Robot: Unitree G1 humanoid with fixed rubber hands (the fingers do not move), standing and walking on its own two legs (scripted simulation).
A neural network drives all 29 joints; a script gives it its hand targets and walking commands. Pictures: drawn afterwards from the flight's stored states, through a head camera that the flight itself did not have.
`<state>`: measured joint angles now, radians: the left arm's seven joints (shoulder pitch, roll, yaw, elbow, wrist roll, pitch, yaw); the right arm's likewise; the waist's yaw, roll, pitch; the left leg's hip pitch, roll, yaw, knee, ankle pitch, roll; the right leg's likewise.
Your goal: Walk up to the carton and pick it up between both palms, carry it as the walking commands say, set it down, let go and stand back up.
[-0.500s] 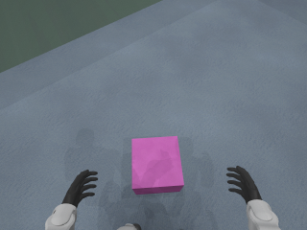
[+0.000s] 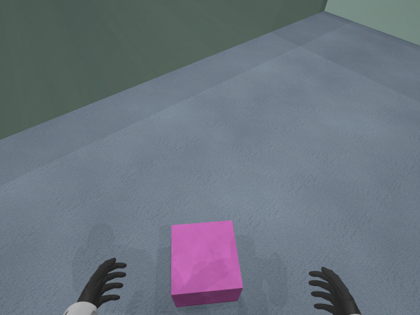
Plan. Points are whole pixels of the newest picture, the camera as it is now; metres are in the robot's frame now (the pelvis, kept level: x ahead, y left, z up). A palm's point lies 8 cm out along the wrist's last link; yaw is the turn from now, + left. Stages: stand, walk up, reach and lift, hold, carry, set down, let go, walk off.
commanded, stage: let go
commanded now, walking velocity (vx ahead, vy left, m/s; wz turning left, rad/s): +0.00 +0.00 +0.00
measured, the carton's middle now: (204, 263) +0.44 +0.03 -0.67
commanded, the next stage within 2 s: stand in 0.10 s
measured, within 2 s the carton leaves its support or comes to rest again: neither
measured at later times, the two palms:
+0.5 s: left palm out of the picture +0.12 +0.30 -0.09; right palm out of the picture +0.12 -0.28 -0.08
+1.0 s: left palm out of the picture +0.08 +0.31 -0.11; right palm out of the picture +0.07 -0.27 -0.10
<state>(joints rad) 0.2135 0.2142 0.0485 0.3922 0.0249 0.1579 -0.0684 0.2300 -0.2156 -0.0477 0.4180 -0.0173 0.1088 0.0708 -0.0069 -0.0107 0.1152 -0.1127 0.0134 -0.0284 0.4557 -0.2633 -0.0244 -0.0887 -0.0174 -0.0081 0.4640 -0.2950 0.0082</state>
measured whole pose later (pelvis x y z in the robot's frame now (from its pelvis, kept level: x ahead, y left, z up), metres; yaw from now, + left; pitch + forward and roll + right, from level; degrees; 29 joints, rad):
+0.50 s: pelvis +0.01 +0.01 +0.00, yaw +0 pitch -2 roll -1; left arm 0.22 0.32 0.07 0.74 0.02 -0.01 0.01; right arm 0.21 -0.31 -0.08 0.75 -0.03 -0.01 -0.01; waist 0.00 -0.01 0.01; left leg -0.18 0.01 -0.02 0.51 -0.29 -0.01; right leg -0.13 -0.02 0.00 0.46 -0.29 0.03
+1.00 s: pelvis -0.01 +0.02 +0.00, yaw -1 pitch -3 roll +0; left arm 0.22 0.33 0.04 0.89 0.02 -0.02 0.03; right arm 0.20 -0.31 -0.06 0.90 -0.02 -0.01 -0.02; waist 0.00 -0.02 0.04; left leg -0.15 0.00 -0.01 0.44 -0.24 0.00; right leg -0.11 -0.03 0.01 0.42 -0.25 0.03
